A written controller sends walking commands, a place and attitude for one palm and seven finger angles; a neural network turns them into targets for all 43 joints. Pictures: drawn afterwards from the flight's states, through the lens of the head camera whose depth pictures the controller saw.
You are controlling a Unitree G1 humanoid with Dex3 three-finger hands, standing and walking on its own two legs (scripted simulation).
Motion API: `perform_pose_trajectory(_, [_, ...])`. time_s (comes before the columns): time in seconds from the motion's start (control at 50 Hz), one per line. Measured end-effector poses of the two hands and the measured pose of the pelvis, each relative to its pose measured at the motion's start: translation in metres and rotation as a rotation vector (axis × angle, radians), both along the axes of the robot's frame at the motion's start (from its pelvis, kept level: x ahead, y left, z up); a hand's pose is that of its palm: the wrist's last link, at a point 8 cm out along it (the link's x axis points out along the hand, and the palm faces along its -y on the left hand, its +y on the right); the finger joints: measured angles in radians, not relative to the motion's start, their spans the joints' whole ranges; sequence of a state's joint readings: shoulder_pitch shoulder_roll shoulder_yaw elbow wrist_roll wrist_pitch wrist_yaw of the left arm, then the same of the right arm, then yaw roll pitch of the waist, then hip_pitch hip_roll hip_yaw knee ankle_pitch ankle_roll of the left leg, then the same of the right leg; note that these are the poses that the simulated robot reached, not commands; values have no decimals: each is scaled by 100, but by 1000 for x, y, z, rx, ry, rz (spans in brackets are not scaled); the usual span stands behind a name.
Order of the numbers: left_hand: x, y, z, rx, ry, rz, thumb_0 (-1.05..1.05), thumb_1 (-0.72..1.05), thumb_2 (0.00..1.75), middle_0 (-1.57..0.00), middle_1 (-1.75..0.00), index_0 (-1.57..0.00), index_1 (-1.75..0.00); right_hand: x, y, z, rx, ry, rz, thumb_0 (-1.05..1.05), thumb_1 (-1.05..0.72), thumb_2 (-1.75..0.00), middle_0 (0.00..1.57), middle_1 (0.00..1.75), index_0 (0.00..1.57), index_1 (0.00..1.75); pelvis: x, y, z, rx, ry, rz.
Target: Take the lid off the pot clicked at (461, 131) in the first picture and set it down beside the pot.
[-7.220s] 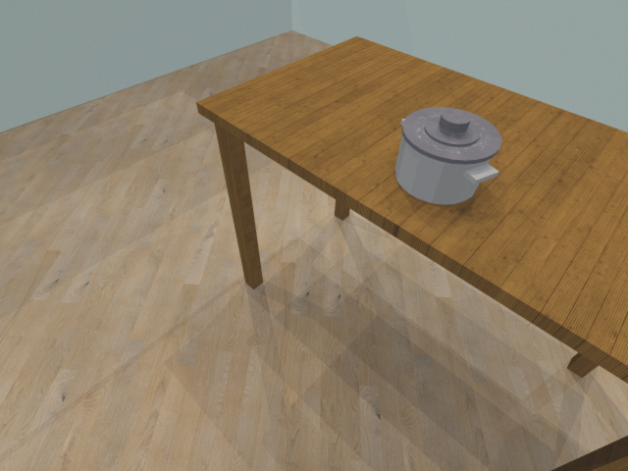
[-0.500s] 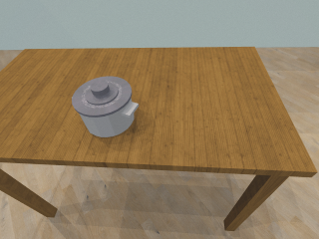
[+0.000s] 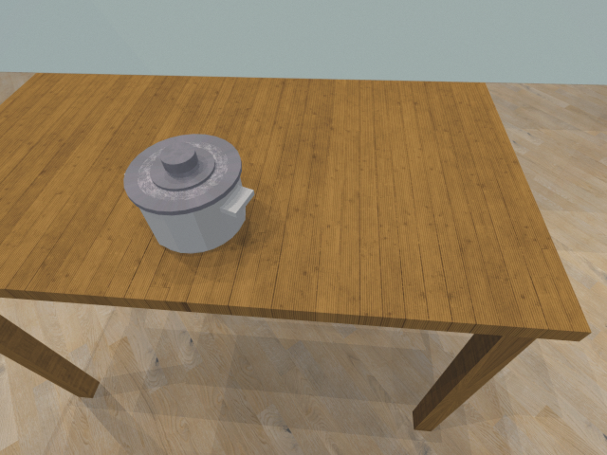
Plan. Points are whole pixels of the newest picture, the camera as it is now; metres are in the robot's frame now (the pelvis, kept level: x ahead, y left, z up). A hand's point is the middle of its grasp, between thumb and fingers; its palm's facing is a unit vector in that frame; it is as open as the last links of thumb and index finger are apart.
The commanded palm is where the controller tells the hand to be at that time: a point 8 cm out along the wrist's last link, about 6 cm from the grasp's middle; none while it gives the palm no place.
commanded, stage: look again from close up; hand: left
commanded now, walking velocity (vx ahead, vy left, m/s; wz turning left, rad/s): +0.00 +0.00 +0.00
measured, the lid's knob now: (179, 157) +0.48 +0.21 +0.13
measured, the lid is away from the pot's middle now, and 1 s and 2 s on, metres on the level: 0.00 0.00 0.00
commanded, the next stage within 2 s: shuffle to correct the standing spot in 0.28 s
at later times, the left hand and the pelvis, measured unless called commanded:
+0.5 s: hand out of the picture -0.01 +0.18 -0.17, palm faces +0.03 -0.98 -0.21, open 7.3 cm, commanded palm none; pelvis +0.00 +0.01 +0.00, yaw +0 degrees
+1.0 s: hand out of the picture +0.01 +0.27 -0.18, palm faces +0.06 -0.96 -0.28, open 7.4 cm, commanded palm none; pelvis -0.02 +0.07 -0.01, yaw +0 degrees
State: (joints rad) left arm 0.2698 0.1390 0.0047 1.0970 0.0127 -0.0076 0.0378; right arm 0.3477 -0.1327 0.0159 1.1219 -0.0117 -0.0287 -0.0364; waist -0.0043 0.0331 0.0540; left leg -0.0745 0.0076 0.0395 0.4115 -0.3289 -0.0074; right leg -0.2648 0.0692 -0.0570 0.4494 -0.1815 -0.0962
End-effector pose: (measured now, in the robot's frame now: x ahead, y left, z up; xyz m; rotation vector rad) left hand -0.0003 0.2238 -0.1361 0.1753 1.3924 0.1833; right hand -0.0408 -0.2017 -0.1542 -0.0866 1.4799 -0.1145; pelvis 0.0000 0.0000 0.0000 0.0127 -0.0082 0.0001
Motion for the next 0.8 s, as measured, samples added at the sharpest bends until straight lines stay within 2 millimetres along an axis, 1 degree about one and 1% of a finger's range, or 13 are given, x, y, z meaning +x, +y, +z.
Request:
perform_pose_trajectory(0.22, [-9,-4,-3,-17,24,14,1,93,90,-20,-30,-20,-30,-9,6,3,4,27,-11,1,-91,-90,19,30,20,30,1,1,0,-4,1,2])
perform_pose_trajectory(0.48, [-13,-1,-4,-25,33,15,2,93,90,-20,-30,-20,-30,-7,16,3,3,19,-16,1,-91,-90,19,30,20,30,1,8,0,-5,0,-3])
perform_pose_trajectory(0.62, [-10,15,-4,-7,4,31,1,92,90,-20,-30,-20,-30,-4,20,3,-8,17,-2,1,-91,-90,20,30,20,30,-4,18,-2,-5,16,6])
perform_pose_trajectory(0.8, [0,52,-8,15,-35,26,1,91,90,-20,-30,-20,-30,-1,29,9,-58,-19,5,1,-91,-90,19,30,20,30,-12,43,-5,6,33,-5])
